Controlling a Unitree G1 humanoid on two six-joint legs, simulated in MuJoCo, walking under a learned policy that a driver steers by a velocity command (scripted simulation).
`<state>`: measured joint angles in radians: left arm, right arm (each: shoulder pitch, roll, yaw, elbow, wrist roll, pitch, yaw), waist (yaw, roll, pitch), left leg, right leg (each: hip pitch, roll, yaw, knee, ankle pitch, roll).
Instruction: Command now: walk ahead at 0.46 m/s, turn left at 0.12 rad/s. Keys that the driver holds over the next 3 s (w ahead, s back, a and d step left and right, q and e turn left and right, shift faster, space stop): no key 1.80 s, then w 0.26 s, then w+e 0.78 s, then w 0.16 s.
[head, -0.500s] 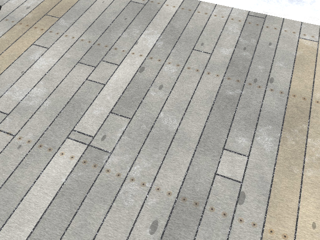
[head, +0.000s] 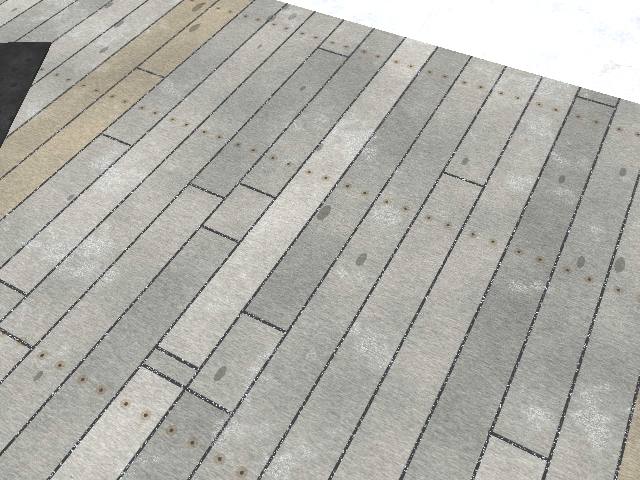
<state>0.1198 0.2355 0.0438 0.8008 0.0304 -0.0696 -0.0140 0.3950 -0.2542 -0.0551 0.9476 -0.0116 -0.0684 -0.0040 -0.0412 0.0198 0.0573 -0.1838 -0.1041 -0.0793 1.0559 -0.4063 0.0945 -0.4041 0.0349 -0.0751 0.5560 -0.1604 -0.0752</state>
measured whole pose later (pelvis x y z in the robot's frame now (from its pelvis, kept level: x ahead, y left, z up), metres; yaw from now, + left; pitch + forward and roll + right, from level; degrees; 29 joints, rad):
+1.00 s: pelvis +0.18 +0.01 +0.02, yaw -1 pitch -2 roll +0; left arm 0.32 0.15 -0.02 1.13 0.01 -0.01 0.05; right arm 0.26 -0.16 -0.01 1.13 0.00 -0.01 -0.04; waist 0.00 -0.01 0.03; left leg -0.21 -0.04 0.05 0.38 -0.14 0.05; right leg -0.03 0.00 -0.03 0.38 -0.31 -0.02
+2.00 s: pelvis +0.22 +0.00 +0.01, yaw -1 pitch -1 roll +0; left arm 0.49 0.14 0.01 1.15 0.02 -0.03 0.04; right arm 0.33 -0.14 -0.01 1.14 -0.03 -0.01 -0.01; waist 0.03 -0.02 -0.01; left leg -0.34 0.00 0.07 0.72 -0.39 0.06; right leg 0.01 0.03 -0.04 0.37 -0.37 -0.06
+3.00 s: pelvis +0.70 -0.06 +0.02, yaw -27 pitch +1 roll +0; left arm 0.39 0.22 0.07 0.96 0.00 -0.07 0.00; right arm 0.08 -0.23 -0.05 0.81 -0.04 -0.03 0.02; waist 0.06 0.04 0.05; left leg -0.69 0.14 -0.01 0.85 -0.05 -0.02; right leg -0.03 0.15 0.05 0.23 -0.22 -0.15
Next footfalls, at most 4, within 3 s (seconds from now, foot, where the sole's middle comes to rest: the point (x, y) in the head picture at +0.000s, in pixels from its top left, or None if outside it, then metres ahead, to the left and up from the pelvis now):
0.38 left None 0.27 0.10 -0.76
2.14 left None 0.38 0.13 -0.76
2.66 right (362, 384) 0.66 -0.07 -0.76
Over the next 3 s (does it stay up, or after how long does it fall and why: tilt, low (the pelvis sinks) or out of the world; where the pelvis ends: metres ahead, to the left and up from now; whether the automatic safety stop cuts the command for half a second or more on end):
stays up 0.70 -0.06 0.02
